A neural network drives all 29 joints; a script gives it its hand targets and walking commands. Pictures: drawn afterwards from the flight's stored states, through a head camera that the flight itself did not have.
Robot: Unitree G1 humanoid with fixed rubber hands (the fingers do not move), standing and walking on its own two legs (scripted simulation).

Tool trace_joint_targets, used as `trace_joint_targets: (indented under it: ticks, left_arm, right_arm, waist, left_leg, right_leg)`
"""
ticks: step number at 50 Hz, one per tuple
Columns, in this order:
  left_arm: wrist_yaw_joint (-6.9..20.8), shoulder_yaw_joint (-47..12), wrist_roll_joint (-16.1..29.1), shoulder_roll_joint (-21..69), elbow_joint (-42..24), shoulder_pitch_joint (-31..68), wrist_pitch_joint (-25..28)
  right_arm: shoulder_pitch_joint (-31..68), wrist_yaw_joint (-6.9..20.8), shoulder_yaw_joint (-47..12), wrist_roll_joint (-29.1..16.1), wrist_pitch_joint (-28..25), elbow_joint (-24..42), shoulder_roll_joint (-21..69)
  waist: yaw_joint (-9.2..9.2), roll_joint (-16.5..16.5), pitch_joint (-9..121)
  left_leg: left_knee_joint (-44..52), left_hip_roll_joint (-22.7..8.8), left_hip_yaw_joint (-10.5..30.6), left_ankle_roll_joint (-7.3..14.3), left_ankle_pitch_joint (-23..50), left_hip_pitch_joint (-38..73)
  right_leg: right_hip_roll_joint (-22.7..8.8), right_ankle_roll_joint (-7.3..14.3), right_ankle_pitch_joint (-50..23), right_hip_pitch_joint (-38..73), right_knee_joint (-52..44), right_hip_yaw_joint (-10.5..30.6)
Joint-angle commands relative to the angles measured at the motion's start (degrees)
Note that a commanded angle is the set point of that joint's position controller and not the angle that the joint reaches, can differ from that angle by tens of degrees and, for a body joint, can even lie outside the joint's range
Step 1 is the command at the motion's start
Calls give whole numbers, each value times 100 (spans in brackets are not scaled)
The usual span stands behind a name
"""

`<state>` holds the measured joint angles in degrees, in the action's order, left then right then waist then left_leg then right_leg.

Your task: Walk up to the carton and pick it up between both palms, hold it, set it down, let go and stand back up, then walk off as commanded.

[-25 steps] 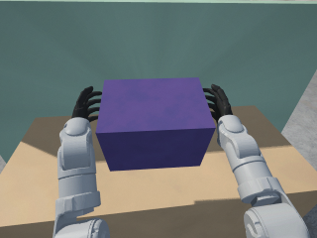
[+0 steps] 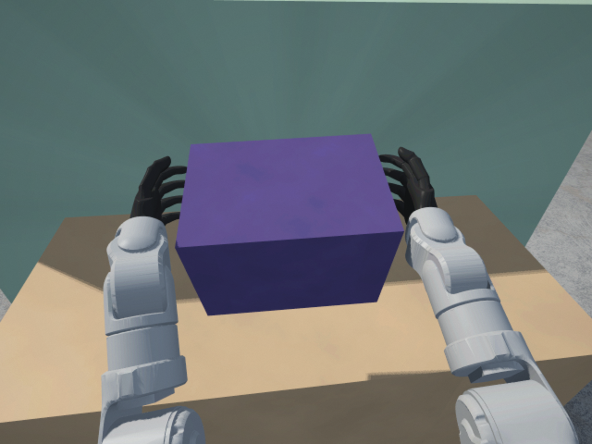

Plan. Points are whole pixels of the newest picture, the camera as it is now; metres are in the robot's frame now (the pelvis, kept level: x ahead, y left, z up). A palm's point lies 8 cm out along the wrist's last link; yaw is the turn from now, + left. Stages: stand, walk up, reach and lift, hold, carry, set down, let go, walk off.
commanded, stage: hold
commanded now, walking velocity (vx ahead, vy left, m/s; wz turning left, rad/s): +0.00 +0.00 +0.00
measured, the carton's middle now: (287, 226) +0.39 +0.01 +0.16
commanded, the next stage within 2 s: none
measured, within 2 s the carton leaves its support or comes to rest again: neither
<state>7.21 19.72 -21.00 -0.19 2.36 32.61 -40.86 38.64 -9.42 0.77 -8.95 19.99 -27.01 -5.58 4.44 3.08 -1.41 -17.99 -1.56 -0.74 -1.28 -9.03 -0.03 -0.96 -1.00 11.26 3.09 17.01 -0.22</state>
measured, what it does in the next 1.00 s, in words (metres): stands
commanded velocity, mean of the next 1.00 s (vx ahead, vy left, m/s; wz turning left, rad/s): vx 0.00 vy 0.00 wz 0.00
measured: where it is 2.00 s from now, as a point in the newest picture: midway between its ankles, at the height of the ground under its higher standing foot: outside the picture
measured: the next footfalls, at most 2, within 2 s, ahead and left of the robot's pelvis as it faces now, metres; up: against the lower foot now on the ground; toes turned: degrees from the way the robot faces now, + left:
none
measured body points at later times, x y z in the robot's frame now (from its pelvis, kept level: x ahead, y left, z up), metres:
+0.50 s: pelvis +0.01 +0.00 +0.00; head -0.05 +0.02 +0.45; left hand +0.38 +0.18 +0.21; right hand +0.39 -0.16 +0.20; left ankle +0.02 +0.13 -0.75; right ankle -0.01 -0.13 -0.75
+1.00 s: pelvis -0.01 +0.00 +0.00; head -0.07 +0.02 +0.45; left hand +0.35 +0.18 +0.22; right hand +0.36 -0.16 +0.21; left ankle +0.02 +0.13 -0.75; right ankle -0.01 -0.13 -0.75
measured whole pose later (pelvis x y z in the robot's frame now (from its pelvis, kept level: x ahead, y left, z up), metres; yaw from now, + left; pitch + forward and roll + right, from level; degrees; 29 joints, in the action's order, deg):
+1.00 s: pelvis -0.01 +0.00 +0.00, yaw +0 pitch -9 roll +0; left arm 7.8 19.9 -20.8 -0.2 1.3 33.4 -42.3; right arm 38.4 -9.2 1.4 -9.3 20.6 -26.1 -5.5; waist 4.4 3.2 -1.1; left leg -17.8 -1.6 -0.7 -1.2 -8.4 -0.2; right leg -1.0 -1.0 10.6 2.9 16.9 -0.2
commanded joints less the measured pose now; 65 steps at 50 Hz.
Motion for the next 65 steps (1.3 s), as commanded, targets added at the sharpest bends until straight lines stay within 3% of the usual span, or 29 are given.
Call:
trace_joint_targets:
  ticks: [1,3,5,8,12,13,17,19,20,21,23,25,28,31,32,35,39,41,44,46,48,50,52,53,56,57,60,61,65]
  left_arm:
    - [878,-2216,889,2176,-373,2958,282]
    - [886,-2253,975,2248,-469,3255,322]
    - [905,-2212,920,2290,55,3528,314]
    - [975,-1813,713,2143,568,3490,257]
    - [955,-1763,780,2255,849,3569,318]
    - [888,-1887,923,2149,661,3821,441]
    - [587,-2459,1353,2570,275,4086,674]
    - [591,-2129,1019,2421,612,3738,614]
    - [591,-2230,1137,2495,260,3533,613]
    - [636,-1956,880,2264,597,3307,509]
    - [800,-1647,627,2064,576,3074,400]
    - [943,-1934,746,2170,221,2742,310]
    - [905,-2211,932,2197,-544,2459,305]
    - [759,-2776,1407,2275,-1348,2744,466]
    - [736,-2683,1272,2341,-1151,2561,398]
    - [791,-2628,1173,2254,-1345,2084,288]
    - [1015,-2254,805,2017,-963,2058,51]
    - [1071,-2028,743,2079,-1015,2070,2]
    - [1046,-2230,910,2066,-584,2711,94]
    - [906,-2470,1171,2267,-1049,3235,298]
    - [871,-2251,945,2230,-331,3238,273]
    - [923,-2154,948,2270,-139,3131,232]
    - [1004,-1590,613,2081,796,3352,161]
    - [1033,-1374,477,2002,966,3237,105]
    - [974,-1857,787,2165,658,3610,238]
    - [918,-1811,801,2152,784,3692,265]
    - [812,-1994,1035,2341,629,4157,590]
    - [781,-2043,1017,2511,603,4241,619]
    - [769,-1715,747,2231,997,3575,507]
  right_arm:
    - [2886,746,-1463,-422,-226,846,2480]
    - [3126,808,-1438,-456,-273,1161,2548]
    - [3298,935,-1074,-228,-333,642,2444]
    - [3262,1025,-828,34,-292,368,2555]
    - [3864,1149,-709,-19,-516,577,2677]
    - [3951,1161,-784,79,-595,747,2816]
    - [4620,1228,-1008,-116,-1021,1294,2922]
    - [3864,1222,-820,46,-880,395,2805]
    - [3881,1193,-1048,-30,-974,782,2911]
    - [3348,1134,-943,54,-760,195,2742]
    - [3103,1076,-977,6,-615,186,2635]
    - [3032,897,-1267,-246,-590,683,2662]
    - [2973,773,-1725,-561,-649,1484,2450]
    - [3274,627,-2207,-776,-695,2487,2767]
    - [3033,642,-2212,-874,-551,2098,2742]
    - [2282,607,-2046,-696,-383,2043,2514]
    - [1980,620,-1770,-527,-13,1202,2174]
    - [2400,643,-1940,-719,-69,1769,2327]
    - [2904,696,-1663,-621,-100,1519,2244]
    - [3066,773,-1660,-647,-243,1690,2490]
    - [2975,882,-1372,-376,-151,862,2448]
    - [2990,962,-1115,-251,-266,871,2464]
    - [3375,1063,-803,-44,-230,322,2440]
    - [3615,1107,-742,-11,-280,419,2501]
    - [3855,1185,-709,0,-462,636,2527]
    - [4107,1186,-758,-7,-586,833,2651]
    - [4173,1189,-735,108,-746,647,2964]
    - [4100,1223,-650,54,-817,439,2954]
    - [3834,1234,-654,240,-844,242,2778]
  waist:
    - [67,-352,1380]
    - [12,-332,1469]
    - [89,-500,1188]
    - [23,-104,686]
    - [-76,-212,821]
    - [-53,14,964]
    - [-179,-214,2042]
    - [-56,-161,1395]
    - [-50,-47,1903]
    - [-15,-133,1389]
    - [-152,-101,1040]
    - [2,-101,1477]
    - [-18,-197,1883]
    - [102,-230,2850]
    - [91,-321,2516]
    - [255,-312,2366]
    - [138,-383,1515]
    - [-33,-152,1964]
    - [0,-272,1544]
    - [80,-498,2194]
    - [50,-469,1316]
    - [28,-368,1364]
    - [-187,-148,594]
    - [-315,0,438]
    - [-102,-301,1032]
    - [-113,-136,1155]
    - [-64,1,1454]
    - [-14,-252,1286]
    - [-73,-153,908]
  left_leg:
    - [201,366,-260,-125,1860,918]
    - [239,370,-284,-121,1562,807]
    - [526,338,-276,-75,501,539]
    - [852,277,-285,138,-569,-144]
    - [906,304,-265,197,-834,-408]
    - [847,320,-305,245,-698,-369]
    - [593,237,-235,133,-100,275]
    - [636,260,-271,149,-141,331]
    - [430,263,-323,133,544,632]
    - [463,348,-378,115,454,600]
    - [462,357,-401,132,705,563]
    - [239,432,-370,26,1703,834]
    - [-83,438,-338,-147,2883,1287]
    - [-312,511,-293,-214,3385,1386]
    - [-242,466,-232,-219,3319,1380]
    - [-292,445,-240,-293,3637,1533]
    - [-48,375,-224,-245,2944,1271]
    - [41,407,-350,-145,3008,1264]
    - [131,404,-233,-161,2177,892]
    - [33,354,-213,-233,2469,1263]
    - [403,333,-229,-155,1189,744]
    - [507,314,-329,-60,682,444]
    - [873,305,-360,156,-517,-200]
    - [979,282,-357,273,-763,-457]
    - [869,240,-302,183,-787,-249]
    - [768,309,-328,249,-607,-136]
    - [780,299,-266,254,-565,-16]
    - [783,293,-276,203,-722,-52]
    - [789,284,-349,253,-508,-11]
  right_leg:
    - [384,-11,-1023,-168,-498,-388]
    - [411,-5,-899,-209,-478,-431]
    - [319,88,153,-509,-658,-406]
    - [303,97,714,-472,-645,-384]
    - [341,86,764,-413,-531,-432]
    - [298,20,679,-404,-528,-492]
    - [396,10,301,-759,-407,-576]
    - [333,23,432,-852,-572,-526]
    - [390,10,-235,-608,-478,-559]
    - [288,-3,-113,-644,-620,-468]
    - [305,-12,-382,-493,-567,-416]
    - [349,-46,-1523,-79,-527,-395]
    - [381,-135,-2735,271,-258,-474]
    - [366,-270,-3380,500,-77,-453]
    - [410,-205,-2920,279,-128,-460]
    - [430,-137,-3147,476,-183,-427]
    - [354,-24,-2379,268,-288,-380]
    - [407,-38,-2605,564,-324,-339]
    - [409,-39,-1575,111,-371,-394]
    - [451,-14,-1528,-105,-342,-464]
    - [383,93,-287,-423,-548,-424]
    - [371,131,-217,-309,-490,-417]
    - [308,123,786,-489,-619,-395]
    - [306,89,841,-438,-562,-396]
    - [319,67,699,-543,-463,-490]
    - [291,12,584,-626,-506,-474]
    - [299,-17,655,-649,-575,-462]
    - [291,28,718,-803,-498,-496]
    - [267,4,567,-676,-570,-509]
